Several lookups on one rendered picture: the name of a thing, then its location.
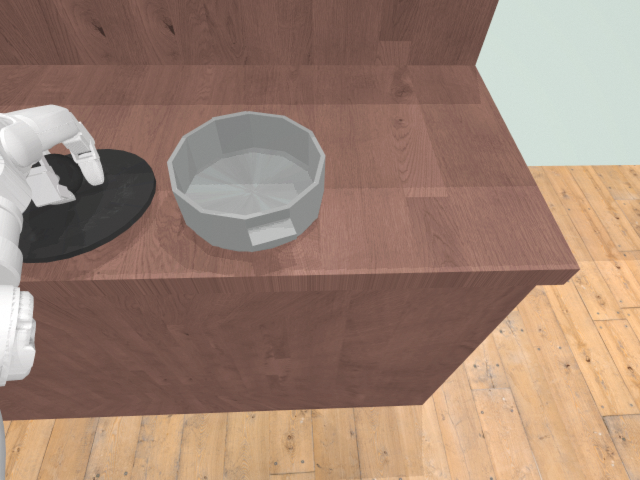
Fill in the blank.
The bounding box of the pot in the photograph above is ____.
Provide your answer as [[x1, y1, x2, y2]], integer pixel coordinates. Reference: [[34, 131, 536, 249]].
[[167, 111, 326, 252]]

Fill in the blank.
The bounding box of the knob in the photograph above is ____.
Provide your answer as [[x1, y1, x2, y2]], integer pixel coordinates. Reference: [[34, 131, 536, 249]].
[[31, 154, 83, 194]]

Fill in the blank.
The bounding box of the table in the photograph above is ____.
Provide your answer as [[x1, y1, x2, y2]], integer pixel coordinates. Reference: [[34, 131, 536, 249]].
[[0, 0, 580, 421]]

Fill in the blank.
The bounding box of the robot left upper arm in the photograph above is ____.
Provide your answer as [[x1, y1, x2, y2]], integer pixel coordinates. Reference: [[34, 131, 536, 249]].
[[0, 285, 36, 480]]

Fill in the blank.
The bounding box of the left robot forearm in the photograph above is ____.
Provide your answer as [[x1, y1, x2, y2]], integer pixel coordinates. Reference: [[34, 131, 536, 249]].
[[0, 113, 43, 287]]

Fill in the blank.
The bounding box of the robot left hand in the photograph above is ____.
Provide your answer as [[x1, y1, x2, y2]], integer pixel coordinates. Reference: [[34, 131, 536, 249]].
[[5, 105, 104, 207]]

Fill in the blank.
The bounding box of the lid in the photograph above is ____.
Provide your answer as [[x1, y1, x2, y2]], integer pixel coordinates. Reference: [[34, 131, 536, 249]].
[[18, 149, 156, 263]]

